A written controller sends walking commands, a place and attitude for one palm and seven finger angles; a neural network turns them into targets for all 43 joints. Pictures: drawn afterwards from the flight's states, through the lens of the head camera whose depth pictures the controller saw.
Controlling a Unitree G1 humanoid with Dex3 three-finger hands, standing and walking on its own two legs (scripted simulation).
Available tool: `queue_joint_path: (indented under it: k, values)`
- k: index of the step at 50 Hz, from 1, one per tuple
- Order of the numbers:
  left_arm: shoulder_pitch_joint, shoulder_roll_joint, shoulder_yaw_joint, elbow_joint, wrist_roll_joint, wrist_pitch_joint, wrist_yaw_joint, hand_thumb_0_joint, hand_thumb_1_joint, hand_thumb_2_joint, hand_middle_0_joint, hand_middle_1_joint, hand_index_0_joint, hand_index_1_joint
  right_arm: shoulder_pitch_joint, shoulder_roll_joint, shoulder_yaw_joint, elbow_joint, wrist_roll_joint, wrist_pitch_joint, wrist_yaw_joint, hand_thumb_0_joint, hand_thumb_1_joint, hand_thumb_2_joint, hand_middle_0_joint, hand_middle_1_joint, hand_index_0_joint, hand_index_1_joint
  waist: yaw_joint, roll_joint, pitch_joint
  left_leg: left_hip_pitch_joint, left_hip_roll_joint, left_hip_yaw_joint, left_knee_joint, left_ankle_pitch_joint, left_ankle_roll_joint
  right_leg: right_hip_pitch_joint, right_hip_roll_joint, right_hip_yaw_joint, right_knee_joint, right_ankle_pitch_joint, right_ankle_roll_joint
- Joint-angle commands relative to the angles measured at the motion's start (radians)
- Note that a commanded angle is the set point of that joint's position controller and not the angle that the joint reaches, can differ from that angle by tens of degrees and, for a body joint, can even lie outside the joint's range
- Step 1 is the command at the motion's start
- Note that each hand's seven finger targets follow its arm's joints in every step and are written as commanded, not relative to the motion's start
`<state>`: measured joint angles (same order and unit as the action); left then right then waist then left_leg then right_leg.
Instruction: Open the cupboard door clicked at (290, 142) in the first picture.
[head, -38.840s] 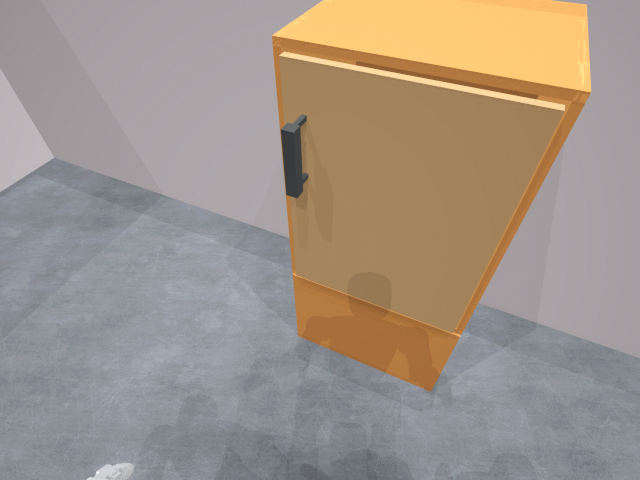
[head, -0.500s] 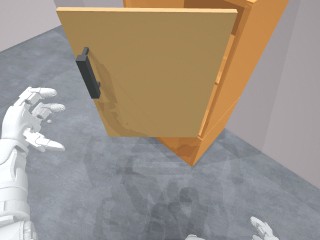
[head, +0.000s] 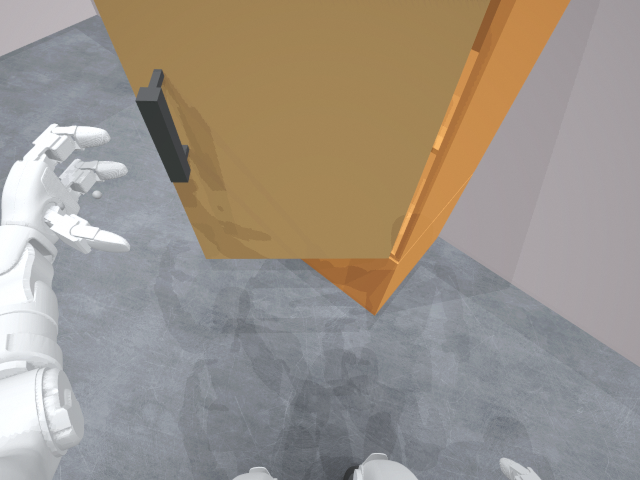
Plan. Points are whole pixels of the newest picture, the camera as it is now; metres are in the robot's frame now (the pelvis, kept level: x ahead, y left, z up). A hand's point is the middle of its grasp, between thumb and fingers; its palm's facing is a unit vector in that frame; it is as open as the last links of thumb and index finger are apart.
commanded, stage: move the hooked fingers beside the handle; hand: left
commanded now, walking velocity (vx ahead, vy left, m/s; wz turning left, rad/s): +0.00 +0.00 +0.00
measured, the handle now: (169, 128) +0.55 +0.21 +0.08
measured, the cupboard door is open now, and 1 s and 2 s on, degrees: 41 41 41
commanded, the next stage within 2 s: slide the fingers in behind the handle in 1.54 s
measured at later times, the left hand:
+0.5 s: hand (117, 154) +0.49 +0.26 +0.09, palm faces +0.00 -1.00 +0.00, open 14.0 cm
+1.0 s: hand (105, 151) +0.50 +0.27 +0.09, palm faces +0.01 -1.00 -0.01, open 14.0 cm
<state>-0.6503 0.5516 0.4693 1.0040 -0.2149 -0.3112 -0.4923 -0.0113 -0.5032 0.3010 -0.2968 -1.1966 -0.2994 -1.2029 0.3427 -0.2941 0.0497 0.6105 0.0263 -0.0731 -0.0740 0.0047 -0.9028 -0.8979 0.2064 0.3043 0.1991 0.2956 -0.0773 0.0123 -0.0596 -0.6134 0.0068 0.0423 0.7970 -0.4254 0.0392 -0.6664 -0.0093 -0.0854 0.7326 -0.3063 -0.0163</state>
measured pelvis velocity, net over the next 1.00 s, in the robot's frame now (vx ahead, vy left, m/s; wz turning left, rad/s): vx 0.02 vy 0.00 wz -0.03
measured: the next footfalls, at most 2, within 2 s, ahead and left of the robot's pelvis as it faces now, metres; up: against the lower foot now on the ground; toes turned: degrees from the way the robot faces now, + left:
none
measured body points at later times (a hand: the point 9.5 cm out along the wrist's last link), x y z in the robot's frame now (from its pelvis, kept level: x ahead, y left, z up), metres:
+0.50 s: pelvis +0.00 +0.01 -0.01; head +0.12 +0.02 +0.42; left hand +0.49 +0.31 +0.09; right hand +0.00 -0.27 -0.11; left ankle -0.03 +0.09 -0.71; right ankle +0.03 -0.11 -0.71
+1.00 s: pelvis +0.02 +0.00 -0.01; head +0.14 +0.03 +0.42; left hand +0.49 +0.33 +0.09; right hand +0.01 -0.27 -0.11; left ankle -0.03 +0.09 -0.71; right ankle +0.03 -0.11 -0.71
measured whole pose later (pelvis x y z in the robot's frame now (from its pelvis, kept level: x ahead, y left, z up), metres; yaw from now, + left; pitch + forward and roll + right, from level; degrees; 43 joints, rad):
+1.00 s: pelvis +0.02 +0.00 -0.01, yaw -2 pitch +20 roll -4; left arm -0.79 0.68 0.55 1.10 -0.16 -0.33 -0.50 -0.01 -0.50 0.30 -0.30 -1.20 -0.30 -1.20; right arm 0.44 -0.29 0.04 0.58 0.00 0.11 -0.03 0.00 -0.90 -0.90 0.21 0.30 0.20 0.30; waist -0.14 0.02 -0.09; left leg -0.74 0.04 0.04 0.86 -0.47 0.04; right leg -0.77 0.02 -0.09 0.74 -0.32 -0.01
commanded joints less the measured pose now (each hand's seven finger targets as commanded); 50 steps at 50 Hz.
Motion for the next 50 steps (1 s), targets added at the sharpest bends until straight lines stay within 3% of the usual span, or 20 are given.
queue_joint_path:
  k: [1, 5, 7, 10, 13, 15, 17, 20, 24, 27, 28, 29, 30, 31, 33, 38, 41, 44, 49, 50]
  values:
    - [-0.417, 0.339, 0.062, -0.146, -0.010, -0.074, 0.011, 0.000, -0.500, 0.300, -0.300, -1.200, -0.300, -1.200, 0.119, -0.170, -0.068, -0.066, 0.000, -0.007, -0.009, 0.000, -0.900, -0.900, 0.200, 0.300, 0.200, 0.300, -0.012, 0.075, -0.395, 0.146, 0.010, -0.078, -0.086, 0.427, -0.028, 0.225, 0.025, 0.058, -0.024, 0.291, -0.008]
    - [-0.434, 0.372, 0.071, -0.128, 0.012, -0.079, 0.011, 0.000, -0.500, 0.300, -0.300, -1.200, -0.300, -1.200, 0.140, -0.173, -0.070, -0.065, -0.004, 0.016, -0.004, 0.000, -0.900, -0.900, 0.200, 0.300, 0.200, 0.300, -0.011, 0.110, -0.424, 0.161, 0.015, -0.081, -0.071, 0.487, -0.031, 0.211, 0.028, 0.059, -0.015, 0.309, -0.009]
    - [-0.487, 0.329, 0.027, -0.110, 0.014, -0.077, 0.010, 0.000, -0.500, 0.300, -0.300, -1.200, -0.300, -1.200, 0.143, -0.171, -0.069, -0.057, -0.004, 0.024, -0.001, 0.000, -0.900, -0.900, 0.200, 0.300, 0.200, 0.300, -0.035, 0.120, -0.390, 0.162, 0.019, -0.083, -0.070, 0.463, -0.032, 0.162, 0.030, 0.053, -0.019, 0.279, -0.008]
    - [-0.525, 0.382, 0.062, -0.075, 0.015, -0.081, 0.010, 0.000, -0.500, 0.300, -0.300, -1.200, -0.300, -1.200, 0.163, -0.183, -0.071, -0.051, -0.006, 0.041, -0.003, 0.000, -0.900, -0.900, 0.200, 0.300, 0.200, 0.300, -0.040, 0.086, -0.404, 0.145, 0.021, -0.093, -0.064, 0.450, -0.031, 0.163, 0.034, 0.050, -0.015, 0.269, -0.009]
    - [-0.554, 0.373, 0.054, -0.104, 0.017, -0.092, 0.013, 0.000, -0.500, 0.300, -0.300, -1.200, -0.300, -1.200, 0.178, -0.179, -0.073, -0.052, -0.011, 0.051, -0.001, 0.000, -0.900, -0.900, 0.200, 0.300, 0.200, 0.300, -0.041, 0.156, -0.467, 0.202, 0.023, -0.097, -0.047, 0.534, -0.042, 0.145, 0.037, 0.050, -0.001, 0.293, -0.013]
    - [-0.581, 0.418, 0.075, -0.087, 0.032, -0.094, 0.018, 0.000, -0.500, 0.300, -0.300, -1.200, -0.300, -1.200, 0.193, -0.184, -0.072, -0.036, -0.015, 0.065, 0.001, 0.000, -0.900, -0.900, 0.200, 0.300, 0.200, 0.300, -0.045, 0.150, -0.470, 0.207, 0.028, -0.108, -0.041, 0.555, -0.049, 0.131, 0.040, 0.047, 0.000, 0.291, -0.011]
    - [-0.564, 0.402, 0.063, -0.039, 0.040, -0.083, 0.024, 0.000, -0.500, 0.300, -0.300, -1.200, -0.300, -1.200, 0.199, -0.183, -0.070, -0.038, -0.014, 0.075, 0.004, 0.000, -0.900, -0.900, 0.200, 0.300, 0.200, 0.300, -0.051, 0.124, -0.436, 0.171, 0.028, -0.104, -0.041, 0.529, -0.042, 0.124, 0.040, 0.045, -0.002, 0.282, -0.009]
    - [-0.601, 0.398, 0.049, -0.014, 0.052, -0.078, 0.030, 0.000, -0.500, 0.300, -0.300, -1.200, -0.300, -1.200, 0.212, -0.186, -0.069, -0.037, -0.017, 0.088, 0.007, 0.000, -0.900, -0.900, 0.200, 0.300, 0.200, 0.300, -0.062, 0.152, -0.434, 0.177, 0.028, -0.106, -0.037, 0.526, -0.043, 0.099, 0.043, 0.045, -0.002, 0.269, -0.009]
    - [-0.681, 0.455, 0.060, 0.043, 0.073, -0.066, 0.041, 0.000, -0.500, 0.300, -0.300, -1.200, -0.300, -1.200, 0.231, -0.196, -0.060, -0.036, -0.020, 0.103, 0.003, 0.000, -0.900, -0.900, 0.200, 0.300, 0.200, 0.300, -0.092, 0.097, -0.403, 0.087, 0.024, -0.098, -0.034, 0.417, -0.022, 0.110, 0.044, 0.054, -0.002, 0.251, -0.007]
    - [-0.721, 0.511, 0.081, 0.047, 0.093, -0.070, 0.047, 0.000, -0.500, 0.300, -0.300, -1.200, -0.300, -1.200, 0.243, -0.198, -0.057, -0.039, -0.022, 0.109, 0.001, 0.000, -0.900, -0.900, 0.200, 0.300, 0.200, 0.300, -0.099, 0.117, -0.449, 0.064, 0.021, -0.093, -0.019, 0.403, -0.014, 0.132, 0.041, 0.067, 0.005, 0.267, -0.005]
    - [-0.754, 0.512, 0.072, 0.025, 0.095, -0.080, 0.045, 0.000, -0.500, 0.300, -0.300, -1.200, -0.300, -1.200, 0.250, -0.198, -0.056, -0.041, -0.025, 0.111, 0.000, 0.000, -0.900, -0.900, 0.200, 0.300, 0.200, 0.300, -0.103, 0.167, -0.467, 0.091, 0.021, -0.097, -0.013, 0.444, -0.021, 0.121, 0.043, 0.063, 0.015, 0.285, -0.011]
    - [-0.755, 0.557, 0.107, 0.018, 0.102, -0.087, 0.046, 0.000, -0.500, 0.300, -0.300, -1.200, -0.300, -1.200, 0.265, -0.201, -0.058, -0.036, -0.028, 0.116, 0.002, 0.000, -0.900, -0.900, 0.200, 0.300, 0.200, 0.300, -0.093, 0.180, -0.518, 0.127, 0.026, -0.104, -0.004, 0.489, -0.028, 0.120, 0.046, 0.061, 0.022, 0.297, -0.011]
    - [-0.747, 0.536, 0.090, 0.034, 0.103, -0.086, 0.041, 0.000, -0.500, 0.300, -0.300, -1.200, -0.300, -1.200, 0.262, -0.198, -0.057, -0.038, -0.028, 0.119, 0.006, 0.000, -0.900, -0.900, 0.200, 0.300, 0.200, 0.300, -0.099, 0.206, -0.520, 0.133, 0.026, -0.098, 0.005, 0.501, -0.029, 0.109, 0.046, 0.064, 0.021, 0.305, -0.009]
    - [-0.717, 0.551, 0.110, 0.043, 0.097, -0.085, 0.038, 0.000, -0.500, 0.300, -0.300, -1.200, -0.300, -1.200, 0.269, -0.200, -0.059, -0.039, -0.030, 0.122, 0.008, 0.000, -0.900, -0.900, 0.200, 0.300, 0.200, 0.300, -0.094, 0.168, -0.529, 0.122, 0.029, -0.099, 0.008, 0.507, -0.026, 0.128, 0.048, 0.062, 0.022, 0.318, -0.008]
    - [-0.650, 0.533, 0.111, 0.055, 0.085, -0.078, 0.020, 0.000, -0.500, 0.300, -0.300, -1.200, -0.300, -1.200, 0.276, -0.199, -0.061, -0.055, -0.031, 0.129, 0.012, 0.000, -0.900, -0.900, 0.200, 0.300, 0.200, 0.300, -0.080, 0.169, -0.548, 0.129, 0.030, -0.097, 0.010, 0.570, -0.027, 0.151, 0.051, 0.059, 0.031, 0.366, -0.013]
    - [-0.532, 0.550, 0.138, 0.056, 0.067, -0.040, -0.015, 0.000, -0.500, 0.300, -0.300, -1.200, -0.300, -1.200, 0.267, -0.201, -0.065, -0.091, -0.025, 0.152, 0.020, 0.000, -0.900, -0.900, 0.200, 0.300, 0.200, 0.300, -0.054, 0.109, -0.507, 0.050, 0.025, -0.075, -0.001, 0.542, -0.009, 0.223, 0.051, 0.064, 0.023, 0.426, -0.011]
    - [-0.549, 0.565, 0.155, -0.033, 0.062, -0.055, -0.013, 0.000, -0.500, 0.300, -0.300, -1.200, -0.300, -1.200, 0.264, -0.198, -0.071, -0.099, -0.024, 0.159, 0.025, 0.000, -0.900, -0.900, 0.200, 0.300, 0.200, 0.300, -0.049, 0.141, -0.520, 0.079, 0.025, -0.072, -0.005, 0.558, -0.007, 0.222, 0.053, 0.066, 0.019, 0.435, -0.008]
    - [-0.571, 0.543, 0.154, -0.120, 0.045, -0.088, -0.008, 0.000, -0.500, 0.300, -0.300, -1.200, -0.300, -1.200, 0.267, -0.194, -0.079, -0.093, -0.025, 0.161, 0.031, 0.000, -0.900, -0.900, 0.200, 0.300, 0.200, 0.300, -0.051, 0.223, -0.554, 0.192, 0.035, -0.085, 0.008, 0.670, -0.022, 0.172, 0.062, 0.061, 0.021, 0.436, -0.013]
    - [-0.552, 0.406, 0.068, -0.144, 0.020, -0.081, -0.013, 0.000, -0.500, 0.300, -0.300, -1.200, -0.300, -1.200, 0.251, -0.182, -0.082, -0.072, -0.021, 0.162, 0.033, 0.000, -0.900, -0.900, 0.200, 0.300, 0.200, 0.300, -0.065, 0.238, -0.524, 0.290, 0.047, -0.105, 0.010, 0.740, -0.041, 0.090, 0.067, 0.040, 0.005, 0.385, -0.011]
    - [-0.545, 0.359, 0.030, -0.095, 0.023, -0.064, -0.013, 0.000, -0.500, 0.300, -0.300, -1.200, -0.300, -1.200, 0.244, -0.180, -0.079, -0.065, -0.019, 0.163, 0.033, 0.000, -0.900, -0.900, 0.200, 0.300, 0.200, 0.300, -0.079, 0.210, -0.460, 0.267, 0.047, -0.106, 0.004, 0.704, -0.038, 0.063, 0.066, 0.035, -0.004, 0.357, -0.008]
